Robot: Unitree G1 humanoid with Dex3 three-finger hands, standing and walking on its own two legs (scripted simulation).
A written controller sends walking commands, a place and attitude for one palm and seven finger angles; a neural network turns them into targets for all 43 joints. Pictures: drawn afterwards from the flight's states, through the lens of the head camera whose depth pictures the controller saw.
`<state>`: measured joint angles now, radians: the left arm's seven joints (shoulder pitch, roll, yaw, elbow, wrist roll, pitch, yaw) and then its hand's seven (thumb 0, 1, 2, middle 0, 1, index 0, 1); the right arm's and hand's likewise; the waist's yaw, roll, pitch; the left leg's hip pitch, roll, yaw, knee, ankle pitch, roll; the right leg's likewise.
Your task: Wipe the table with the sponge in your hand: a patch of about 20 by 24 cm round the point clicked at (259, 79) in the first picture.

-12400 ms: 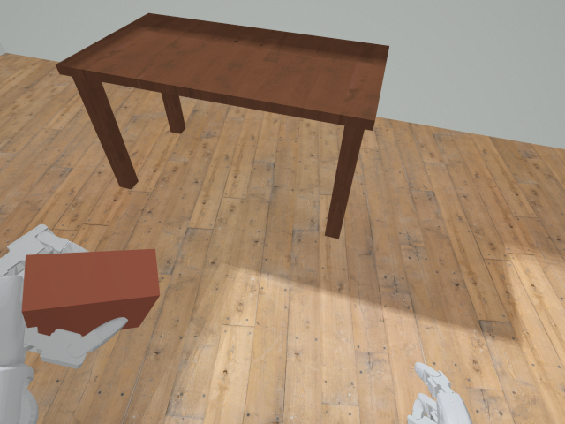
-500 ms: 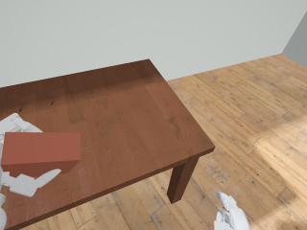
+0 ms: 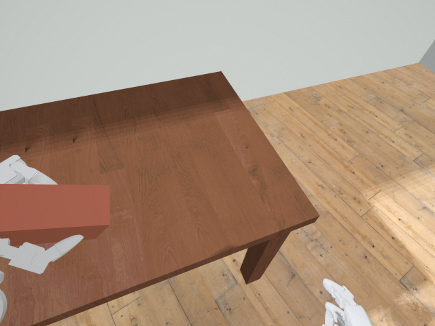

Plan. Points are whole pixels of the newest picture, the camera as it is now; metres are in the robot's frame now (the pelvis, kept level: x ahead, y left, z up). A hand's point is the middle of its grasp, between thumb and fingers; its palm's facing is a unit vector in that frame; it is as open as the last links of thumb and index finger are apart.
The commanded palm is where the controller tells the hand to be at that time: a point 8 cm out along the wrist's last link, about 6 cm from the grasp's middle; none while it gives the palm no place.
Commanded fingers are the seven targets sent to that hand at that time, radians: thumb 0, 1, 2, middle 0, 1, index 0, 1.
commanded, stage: come to a stop and stand still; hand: left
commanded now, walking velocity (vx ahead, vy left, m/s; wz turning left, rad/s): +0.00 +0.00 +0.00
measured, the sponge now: (72, 216) +0.23 +0.23 +0.14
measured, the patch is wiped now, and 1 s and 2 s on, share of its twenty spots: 0.00 0.00 0.00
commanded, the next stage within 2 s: look again from close up in 0.92 s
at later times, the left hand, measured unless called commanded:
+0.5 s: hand out of the picture +0.18 +0.29 +0.16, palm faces +0.35 -0.85 -0.40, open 9.6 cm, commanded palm +0.12 +0.31 +0.18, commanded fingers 0.00 0.10 1.30 -1.20 -1.60 -1.20 -1.60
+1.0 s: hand out of the picture +0.14 +0.28 +0.16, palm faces +0.33 -0.86 -0.39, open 9.6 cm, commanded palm +0.09 +0.31 +0.18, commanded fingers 0.00 0.10 1.30 -1.20 -1.60 -1.20 -1.60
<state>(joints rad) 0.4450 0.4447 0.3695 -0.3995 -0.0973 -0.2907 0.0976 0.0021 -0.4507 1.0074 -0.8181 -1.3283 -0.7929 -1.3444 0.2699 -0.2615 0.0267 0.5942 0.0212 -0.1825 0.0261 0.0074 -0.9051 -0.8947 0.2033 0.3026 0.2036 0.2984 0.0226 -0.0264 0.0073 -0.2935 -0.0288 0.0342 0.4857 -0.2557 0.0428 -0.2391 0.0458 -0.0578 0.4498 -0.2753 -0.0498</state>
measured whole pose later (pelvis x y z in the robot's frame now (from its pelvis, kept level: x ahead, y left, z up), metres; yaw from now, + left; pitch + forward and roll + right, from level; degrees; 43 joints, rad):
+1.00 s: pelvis -0.06 +0.02 +0.00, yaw +3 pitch +1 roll -1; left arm 0.47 0.45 0.35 -0.46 -0.12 -0.28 0.06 0.00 -0.45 1.01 -0.82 -1.33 -0.79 -1.34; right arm 0.22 -0.23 0.03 0.57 0.03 -0.19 0.02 0.01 -0.91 -0.89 0.20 0.30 0.20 0.30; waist 0.02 -0.04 0.05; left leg -0.32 -0.07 -0.01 0.44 -0.14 0.07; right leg -0.25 0.00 -0.11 0.42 -0.19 -0.02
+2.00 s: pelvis -0.03 -0.02 +0.00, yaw -1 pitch +0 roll +0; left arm 0.46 0.40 0.34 -0.47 -0.12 -0.14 0.06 0.00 -0.45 1.01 -0.82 -1.33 -0.79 -1.35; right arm 0.20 -0.20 0.05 0.55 0.03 -0.10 -0.02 0.01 -0.90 -0.89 0.20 0.30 0.20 0.30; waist 0.01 -0.03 -0.01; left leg -0.25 0.01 0.03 0.45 -0.21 0.01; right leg -0.20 0.08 -0.05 0.41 -0.22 -0.08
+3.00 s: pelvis -0.02 +0.00 +0.00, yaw +3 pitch +1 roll -1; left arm 0.41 0.48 0.37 -0.43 -0.09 -0.25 0.13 0.00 -0.45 1.01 -0.81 -1.34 -0.79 -1.35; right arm 0.22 -0.26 0.02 0.63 0.02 -0.19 0.02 0.01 -0.91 -0.89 0.20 0.30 0.20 0.30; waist 0.04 -0.05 0.08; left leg -0.29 -0.05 -0.01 0.50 -0.23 0.05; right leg -0.23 0.03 -0.10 0.47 -0.27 -0.05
